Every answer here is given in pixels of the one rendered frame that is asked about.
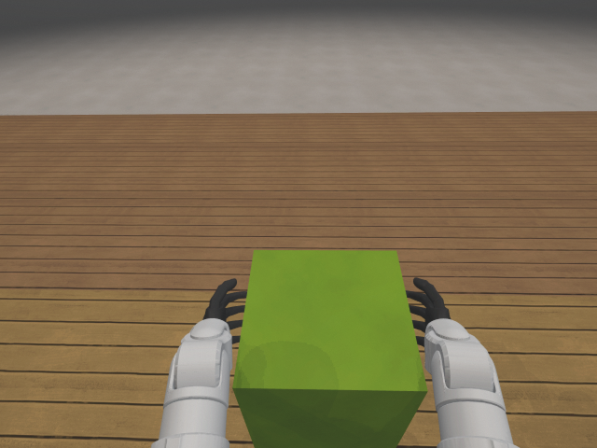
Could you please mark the robot right forearm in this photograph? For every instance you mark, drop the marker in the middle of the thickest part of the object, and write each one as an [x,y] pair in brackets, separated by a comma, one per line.
[469,402]

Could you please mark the robot left forearm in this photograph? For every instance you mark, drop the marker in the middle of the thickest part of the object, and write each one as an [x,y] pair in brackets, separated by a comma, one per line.
[197,392]

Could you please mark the robot left hand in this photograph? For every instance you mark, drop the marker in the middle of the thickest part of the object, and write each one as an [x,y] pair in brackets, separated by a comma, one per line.
[220,300]

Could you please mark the robot right hand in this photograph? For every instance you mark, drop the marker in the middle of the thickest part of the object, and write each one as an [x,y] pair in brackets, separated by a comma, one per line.
[435,308]

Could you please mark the carton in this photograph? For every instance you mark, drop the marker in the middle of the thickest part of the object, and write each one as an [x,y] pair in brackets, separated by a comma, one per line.
[328,356]

